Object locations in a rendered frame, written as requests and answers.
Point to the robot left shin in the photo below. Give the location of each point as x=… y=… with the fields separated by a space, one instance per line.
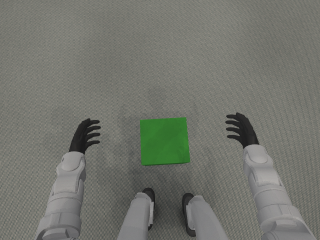
x=141 y=195

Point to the right robot forearm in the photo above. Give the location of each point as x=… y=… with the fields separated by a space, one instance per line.
x=275 y=209

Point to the robot left hand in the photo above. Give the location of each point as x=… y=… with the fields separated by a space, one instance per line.
x=79 y=141

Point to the robot right foot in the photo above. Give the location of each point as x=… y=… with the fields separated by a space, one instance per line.
x=185 y=200

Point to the right robot upper arm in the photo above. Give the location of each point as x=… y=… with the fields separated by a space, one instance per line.
x=286 y=235

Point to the robot right hand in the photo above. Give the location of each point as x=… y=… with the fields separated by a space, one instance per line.
x=245 y=130

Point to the left robot forearm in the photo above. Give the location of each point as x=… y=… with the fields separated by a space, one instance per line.
x=62 y=216

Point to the carton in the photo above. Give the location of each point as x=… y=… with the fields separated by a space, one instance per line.
x=164 y=141

